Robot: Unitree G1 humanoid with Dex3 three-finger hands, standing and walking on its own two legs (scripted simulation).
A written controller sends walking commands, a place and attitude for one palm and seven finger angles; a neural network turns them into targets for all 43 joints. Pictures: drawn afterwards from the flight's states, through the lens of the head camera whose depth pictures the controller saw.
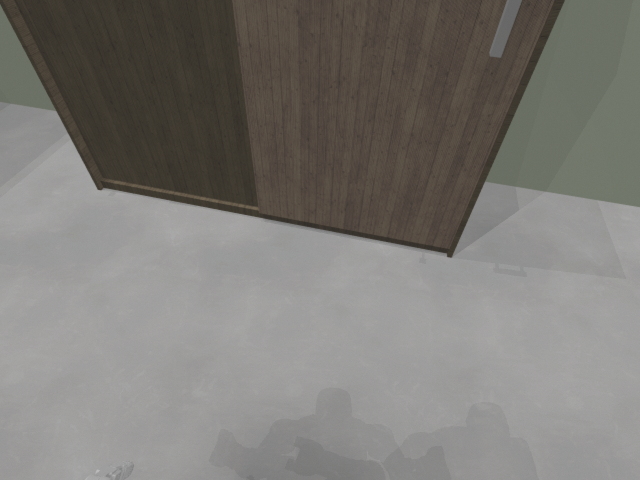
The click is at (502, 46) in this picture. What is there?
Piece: wardrobe's sliding door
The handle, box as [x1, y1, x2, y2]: [489, 0, 521, 57]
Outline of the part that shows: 521,0 507,0 489,52 491,56 500,57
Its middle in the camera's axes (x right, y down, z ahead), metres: +0.45 -0.58 +0.89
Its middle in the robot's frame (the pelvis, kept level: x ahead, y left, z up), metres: +1.10 -0.39 +0.22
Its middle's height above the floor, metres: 0.99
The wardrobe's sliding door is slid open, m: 0.00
